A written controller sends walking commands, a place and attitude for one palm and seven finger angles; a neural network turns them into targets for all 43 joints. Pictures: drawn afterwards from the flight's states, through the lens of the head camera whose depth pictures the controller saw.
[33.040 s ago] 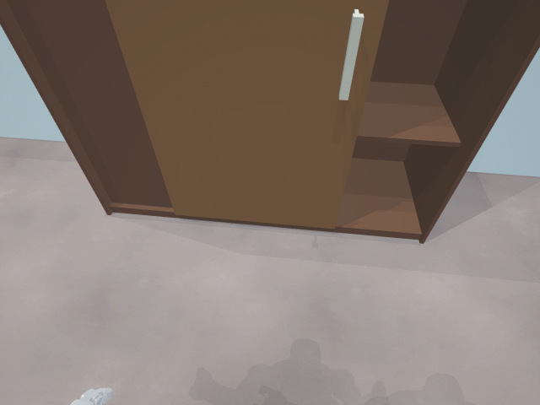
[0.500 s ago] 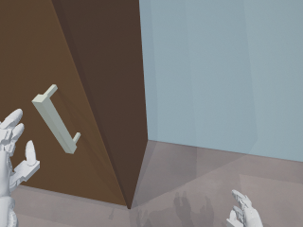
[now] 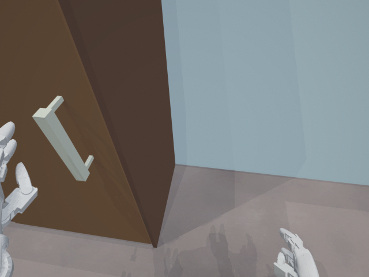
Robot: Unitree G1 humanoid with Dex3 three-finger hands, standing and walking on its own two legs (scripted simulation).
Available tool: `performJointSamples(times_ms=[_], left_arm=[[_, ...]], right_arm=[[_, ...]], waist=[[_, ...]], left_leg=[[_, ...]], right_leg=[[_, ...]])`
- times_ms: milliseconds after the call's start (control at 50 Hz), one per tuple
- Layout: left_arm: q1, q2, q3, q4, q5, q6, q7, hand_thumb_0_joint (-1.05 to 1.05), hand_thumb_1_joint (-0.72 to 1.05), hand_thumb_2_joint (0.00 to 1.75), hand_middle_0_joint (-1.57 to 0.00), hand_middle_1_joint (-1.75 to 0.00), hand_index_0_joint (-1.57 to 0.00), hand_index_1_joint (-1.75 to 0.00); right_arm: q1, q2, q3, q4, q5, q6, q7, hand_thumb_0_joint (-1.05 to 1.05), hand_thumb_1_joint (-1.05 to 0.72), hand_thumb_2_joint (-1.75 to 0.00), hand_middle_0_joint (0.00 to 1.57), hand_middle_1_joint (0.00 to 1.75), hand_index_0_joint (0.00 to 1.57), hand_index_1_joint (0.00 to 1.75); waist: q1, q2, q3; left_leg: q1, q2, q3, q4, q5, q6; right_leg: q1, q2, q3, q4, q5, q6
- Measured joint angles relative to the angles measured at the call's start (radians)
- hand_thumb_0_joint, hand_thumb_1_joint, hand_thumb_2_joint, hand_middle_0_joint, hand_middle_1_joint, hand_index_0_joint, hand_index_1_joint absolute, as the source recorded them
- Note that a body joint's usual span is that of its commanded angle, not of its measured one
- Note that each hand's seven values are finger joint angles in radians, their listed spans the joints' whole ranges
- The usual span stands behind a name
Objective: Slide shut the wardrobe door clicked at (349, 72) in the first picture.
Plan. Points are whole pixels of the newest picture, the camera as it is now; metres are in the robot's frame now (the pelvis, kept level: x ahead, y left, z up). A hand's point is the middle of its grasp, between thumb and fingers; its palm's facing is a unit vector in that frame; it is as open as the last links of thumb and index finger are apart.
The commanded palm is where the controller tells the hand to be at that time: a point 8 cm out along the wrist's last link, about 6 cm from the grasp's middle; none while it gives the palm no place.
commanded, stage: step back with the hand held close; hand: left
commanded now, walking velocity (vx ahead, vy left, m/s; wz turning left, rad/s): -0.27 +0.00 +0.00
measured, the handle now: (71, 141) +0.38 +0.31 +0.09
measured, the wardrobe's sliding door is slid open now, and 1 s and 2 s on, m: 0.00 0.00 0.00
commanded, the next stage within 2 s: stop stepping back and stand still in 0.74 s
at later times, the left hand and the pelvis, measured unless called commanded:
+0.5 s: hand (0, 245) +0.13 +0.28 +0.15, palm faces +0.42 -0.80 -0.42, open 7.4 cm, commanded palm +0.06 +0.32 +0.18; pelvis -0.08 +0.03 -0.01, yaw +0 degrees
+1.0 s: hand out of the picture -0.03 +0.27 +0.16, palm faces +0.39 -0.80 -0.45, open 7.4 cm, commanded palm -0.09 +0.32 +0.18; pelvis -0.24 +0.03 +0.00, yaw -2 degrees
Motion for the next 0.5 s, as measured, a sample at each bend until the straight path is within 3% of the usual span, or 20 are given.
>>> performJointSamples(times_ms=[120, 240, 340, 400, 500], left_arm=[[0.091, 0.027, -0.014, -0.056, 0.006, 0.013, -0.003, 0.02, 0.89, 0.9, -0.21, -0.31, -0.21, -0.3], [0.103, 0.076, 0.049, -0.11, 0.009, -0.004, 0.012, 0.02, 0.88, 0.89, -0.21, -0.31, -0.22, -0.3], [0.052, 0.023, 0.059, -0.083, 0.016, -0.028, 0.027, 0.02, 0.89, 0.9, -0.21, -0.31, -0.21, -0.3], [0.025, -0.014, 0.029, -0.056, 0.018, -0.028, 0.028, 0.02, 0.89, 0.9, -0.21, -0.31, -0.21, -0.3], [0.028, 0.009, -0.018, -0.065, 0.024, -0.016, 0.013, 0.02, 0.89, 0.9, -0.21, -0.31, -0.21, -0.3]], right_arm=[[0.004, -0.003, -0.007, -0.039, 0.003, 0.051, -0.014, 0.01, -0.9, -0.9, 0.2, 0.3, 0.2, 0.3], [0.04, 0.026, 0.004, -0.057, 0.0, 0.045, -0.021, 0.01, -0.9, -0.9, 0.2, 0.3, 0.2, 0.3], [0.056, 0.035, 0.018, -0.035, -0.006, 0.008, -0.005, 0.01, -0.9, -0.9, 0.2, 0.3, 0.2, 0.3], [0.03, 0.025, 0.02, -0.02, -0.004, 0.004, 0.004, 0.01, -0.9, -0.9, 0.2, 0.3, 0.2, 0.3], [0.005, 0.026, 0.012, 0.0, -0.001, 0.029, 0.004, 0.01, -0.9, -0.9, 0.2, 0.3, 0.2, 0.3]], waist=[[-0.027, -0.043, 0.011], [-0.014, -0.084, 0.012], [0.004, -0.062, -0.025], [0.001, -0.021, -0.01], [-0.015, -0.065, -0.002]], left_leg=[[-0.05, -0.034, 0.04, 0.023, 0.008, 0.033], [-0.083, -0.05, 0.054, 0.066, 0.007, 0.049], [-0.135, -0.044, 0.047, 0.102, 0.012, 0.047], [-0.164, -0.027, 0.034, 0.116, 0.031, 0.038], [-0.231, -0.07, -0.008, 0.331, -0.161, 0.012]], right_leg=[[-0.076, -0.034, 0.043, 0.051, 0.008, 0.03], [-0.12, -0.041, 0.066, 0.145, -0.026, 0.029], [-0.092, -0.008, 0.059, 0.185, -0.125, 0.009], [-0.104, 0.01, 0.047, 0.163, -0.073, 0.002], [-0.144, -0.022, 0.053, 0.147, -0.027, 0.002]])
